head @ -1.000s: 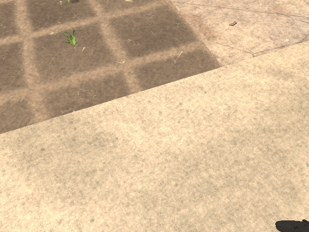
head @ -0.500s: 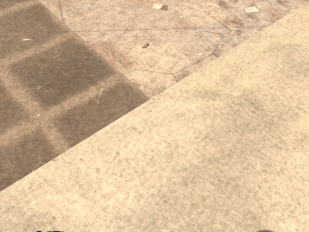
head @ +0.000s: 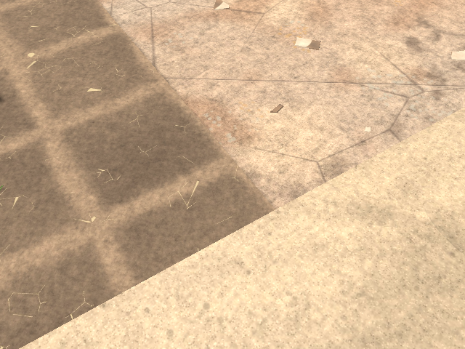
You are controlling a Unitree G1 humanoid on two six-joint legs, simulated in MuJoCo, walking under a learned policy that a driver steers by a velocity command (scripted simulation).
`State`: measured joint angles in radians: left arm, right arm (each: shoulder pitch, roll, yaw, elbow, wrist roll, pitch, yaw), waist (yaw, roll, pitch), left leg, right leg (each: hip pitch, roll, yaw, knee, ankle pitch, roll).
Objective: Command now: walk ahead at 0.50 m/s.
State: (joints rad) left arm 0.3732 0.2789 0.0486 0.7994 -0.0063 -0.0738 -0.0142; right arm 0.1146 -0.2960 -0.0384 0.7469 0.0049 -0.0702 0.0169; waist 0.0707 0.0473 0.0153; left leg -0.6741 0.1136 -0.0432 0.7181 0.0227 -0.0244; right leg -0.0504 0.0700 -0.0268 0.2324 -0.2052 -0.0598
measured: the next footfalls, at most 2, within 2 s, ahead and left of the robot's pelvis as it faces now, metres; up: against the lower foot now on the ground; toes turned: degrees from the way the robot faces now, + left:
left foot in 0.18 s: +0.28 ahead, +0.15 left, +0.00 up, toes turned +1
right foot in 0.68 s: +0.57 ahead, -0.08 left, +0.00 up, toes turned -2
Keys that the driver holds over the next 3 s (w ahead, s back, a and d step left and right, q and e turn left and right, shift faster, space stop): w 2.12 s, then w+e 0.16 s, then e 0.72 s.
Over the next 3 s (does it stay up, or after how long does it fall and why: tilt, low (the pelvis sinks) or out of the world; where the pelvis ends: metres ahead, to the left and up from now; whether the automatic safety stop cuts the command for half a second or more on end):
stays up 1.58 0.05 -0.23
